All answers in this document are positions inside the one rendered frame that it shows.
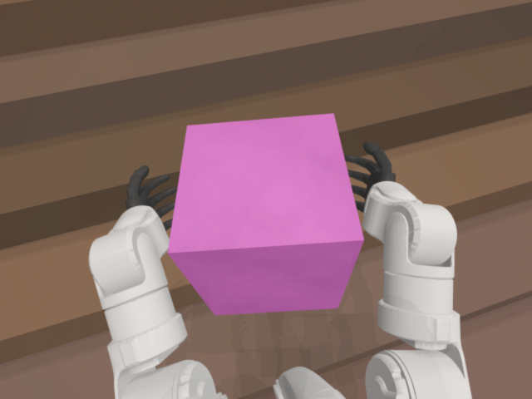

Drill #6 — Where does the right robot forearm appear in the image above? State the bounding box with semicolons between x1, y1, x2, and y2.
362;181;472;399

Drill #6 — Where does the right robot thigh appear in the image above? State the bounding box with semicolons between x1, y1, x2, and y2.
273;367;346;399

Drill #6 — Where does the right robot hand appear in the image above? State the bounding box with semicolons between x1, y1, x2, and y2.
344;141;396;212

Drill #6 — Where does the right robot upper arm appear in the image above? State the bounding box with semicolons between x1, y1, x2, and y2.
365;350;471;399

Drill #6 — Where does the left robot hand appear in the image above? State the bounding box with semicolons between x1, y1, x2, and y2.
126;165;177;231

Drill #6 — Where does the left robot forearm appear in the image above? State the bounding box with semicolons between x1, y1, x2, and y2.
89;205;187;399

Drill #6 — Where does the left robot upper arm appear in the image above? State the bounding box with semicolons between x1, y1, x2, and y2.
121;360;217;399

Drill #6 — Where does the carton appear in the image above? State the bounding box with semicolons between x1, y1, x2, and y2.
167;113;364;315

